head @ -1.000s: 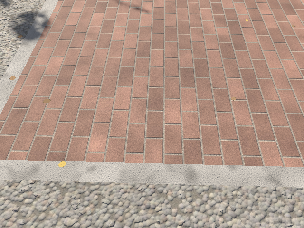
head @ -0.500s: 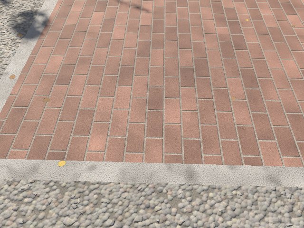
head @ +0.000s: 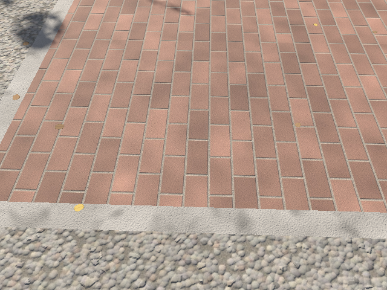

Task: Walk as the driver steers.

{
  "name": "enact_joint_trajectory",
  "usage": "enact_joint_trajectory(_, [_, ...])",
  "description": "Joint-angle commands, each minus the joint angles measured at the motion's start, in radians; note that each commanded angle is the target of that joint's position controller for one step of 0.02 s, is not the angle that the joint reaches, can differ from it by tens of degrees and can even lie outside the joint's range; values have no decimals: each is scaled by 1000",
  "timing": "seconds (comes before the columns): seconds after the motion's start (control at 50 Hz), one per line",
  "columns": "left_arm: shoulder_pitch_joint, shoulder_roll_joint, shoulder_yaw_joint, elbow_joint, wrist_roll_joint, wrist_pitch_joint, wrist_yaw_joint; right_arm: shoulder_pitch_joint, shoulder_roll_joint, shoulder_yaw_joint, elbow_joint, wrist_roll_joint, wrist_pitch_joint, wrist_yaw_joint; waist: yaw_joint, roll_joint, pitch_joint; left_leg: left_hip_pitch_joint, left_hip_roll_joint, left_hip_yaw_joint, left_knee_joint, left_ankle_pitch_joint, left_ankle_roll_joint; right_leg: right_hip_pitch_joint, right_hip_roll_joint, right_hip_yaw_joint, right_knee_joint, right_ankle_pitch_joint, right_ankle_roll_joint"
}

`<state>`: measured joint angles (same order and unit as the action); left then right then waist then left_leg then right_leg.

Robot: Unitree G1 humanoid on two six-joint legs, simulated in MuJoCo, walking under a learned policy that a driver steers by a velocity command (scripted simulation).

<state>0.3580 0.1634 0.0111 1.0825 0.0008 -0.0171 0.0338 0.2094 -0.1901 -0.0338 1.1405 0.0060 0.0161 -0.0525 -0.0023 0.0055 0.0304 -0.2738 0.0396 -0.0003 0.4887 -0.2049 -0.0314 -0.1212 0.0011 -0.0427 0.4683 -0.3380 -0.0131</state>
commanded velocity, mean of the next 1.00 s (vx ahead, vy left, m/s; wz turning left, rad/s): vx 0.27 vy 0.00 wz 0.00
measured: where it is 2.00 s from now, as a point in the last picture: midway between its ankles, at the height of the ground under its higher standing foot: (196, 190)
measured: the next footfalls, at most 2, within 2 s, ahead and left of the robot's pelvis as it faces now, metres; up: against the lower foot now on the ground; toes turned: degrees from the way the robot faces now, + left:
right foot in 1.04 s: +0.51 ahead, -0.08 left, +0.00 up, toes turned -3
left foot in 1.58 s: +0.81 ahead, +0.16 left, +0.00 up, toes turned +3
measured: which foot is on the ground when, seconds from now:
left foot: down 0.00-1.00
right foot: down 0.00-0.52, up 0.54-1.00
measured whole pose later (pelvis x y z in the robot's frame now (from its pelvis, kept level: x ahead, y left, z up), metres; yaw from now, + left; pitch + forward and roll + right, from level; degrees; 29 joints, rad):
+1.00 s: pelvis +0.29 +0.03 -0.02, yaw +0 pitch +2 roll +1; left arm -0.04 0.21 0.04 0.84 -0.03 -0.10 -0.05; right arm 0.49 -0.21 -0.04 1.09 0.01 -0.08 -0.02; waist -0.08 -0.02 0.03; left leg 0.20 0.00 0.07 0.19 -0.42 0.00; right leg -0.61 -0.04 -0.06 0.55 -0.01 -0.09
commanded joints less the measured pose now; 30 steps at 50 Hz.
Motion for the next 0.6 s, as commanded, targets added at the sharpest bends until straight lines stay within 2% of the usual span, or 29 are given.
enact_joint_trajectory(0.02, [96,85,14,-8,0,-4,2,41,-94,-13,-18,0,-4,-3,0,-9,29,105,8,-6,-39,175,38,-144,-37,34,-114,164,-11])
enact_joint_trajectory(0.24, [108,80,15,-9,-1,-4,2,52,-89,-13,-18,1,-4,-4,0,-10,33,104,8,-5,-38,175,37,-144,-37,35,-115,166,-12])
enact_joint_trajectory(0.26, [128,77,15,0,-2,-3,4,68,-78,-11,-10,0,-4,-4,1,-18,11,111,-10,16,-27,77,37,-133,-32,33,-127,61,-19])
enact_joint_trajectory(0.28, [136,96,23,2,-9,1,7,68,-78,-13,-9,5,-3,-5,6,-40,27,80,-44,53,17,-83,38,-144,-37,52,-145,-117,-42])
enact_joint_trajectory(0.3, [127,132,35,-10,-16,3,11,58,-81,-17,-16,10,-6,-4,13,-84,62,10,-76,92,82,-237,41,-159,-73,113,-181,-314,-80])
enact_joint_trajectory(0.32, [144,162,45,-18,-23,0,13,16,-82,-18,-38,10,-16,-1,34,-129,113,-99,-84,110,170,-286,45,-156,-153,223,-246,-469,-129])
enact_joint_trajectory(0.34, [149,202,60,-26,-29,-9,14,-27,-68,-15,-66,12,-32,8,50,-186,163,-191,-56,95,279,-250,61,-150,-263,360,-310,-534,-188])
enact_joint_trajectory(0.36, [147,215,68,-32,-28,-21,14,-64,-60,-12,-89,17,-51,19,57,-198,205,-280,-6,51,369,-246,79,-137,-340,450,-347,-506,-232])
enact_joint_trajectory(0.38, [147,198,67,-35,-18,-35,13,-88,-68,-15,-108,24,-68,29,59,-184,226,-383,30,13,439,-295,93,-76,-375,484,-351,-420,-250])
enact_joint_trajectory(0.4, [136,183,65,-42,-18,-46,9,-91,-75,-18,-120,31,-83,37,47,-163,224,-445,60,-12,438,-314,106,-9,-374,465,-331,-330,-241])
enact_joint_trajectory(0.44, [101,178,67,-57,-32,-50,2,-81,-85,-23,-128,36,-108,52,29,-118,177,-359,58,13,268,-281,117,26,-311,337,-288,-178,-187])
enact_joint_trajectory(0.46, [81,189,69,-62,-35,-47,-2,-46,-77,-25,-113,35,-114,58,7,-111,146,-215,21,66,178,-221,111,-36,-264,261,-258,-133,-165])
enact_joint_trajectory(0.48, [60,198,70,-66,-37,-41,-5,46,-68,-32,-74,36,-115,62,-37,-104,110,-17,-30,126,94,-95,98,-136,-222,196,-206,-116,-148])
enact_joint_trajectory(0.5, [61,198,68,-71,-33,-40,-8,156,-80,-47,-27,33,-110,61,-76,-93,65,166,-90,163,77,-24,83,-221,-182,158,-130,-28,-136])
enact_joint_trajectory(0.52, [30,188,62,-81,-30,-46,-10,278,-106,-65,4,31,-106,59,-140,-50,21,305,-71,111,42,-23,95,-289,-138,98,41,125,-106])
enact_joint_trajectory(0.54, [-14,122,42,-118,-15,-55,-14,414,-207,-89,12,22,-106,47,-183,212,-36,418,177,-262,-127,-134,176,-433,-39,-25,459,74,-30])
enact_joint_trajectory(0.56, [10,42,28,-151,-34,-77,-12,462,-246,-79,10,1,-125,62,-147,350,-111,485,360,-760,-341,-256,317,-607,71,78,732,-210,-22])
enact_joint_trajectory(0.58, [-3,90,39,-154,-63,-94,-16,343,-197,-58,-12,0,-141,64,-87,200,-26,409,391,-746,-339,-364,321,-700,-11,164,875,-163,-52])
enact_joint_trajectory(0.6, [-46,121,42,-167,-64,-103,-25,240,-142,-40,-47,8,-147,69,-62,114,45,332,348,-590,-325,-344,278,-732,-64,156,887,-51,-83])
Velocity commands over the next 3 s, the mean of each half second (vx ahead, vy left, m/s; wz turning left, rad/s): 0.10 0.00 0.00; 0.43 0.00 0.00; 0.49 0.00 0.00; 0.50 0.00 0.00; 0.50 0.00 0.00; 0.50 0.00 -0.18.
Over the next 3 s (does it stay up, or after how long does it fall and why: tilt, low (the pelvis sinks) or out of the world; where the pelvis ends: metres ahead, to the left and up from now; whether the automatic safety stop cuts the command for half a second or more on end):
stays up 1.42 0.07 0.01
